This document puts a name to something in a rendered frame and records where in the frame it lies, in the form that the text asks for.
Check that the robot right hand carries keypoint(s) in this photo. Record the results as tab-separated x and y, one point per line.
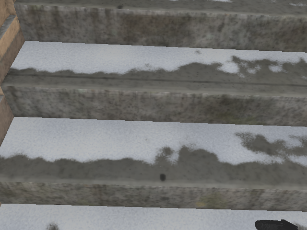
267	224

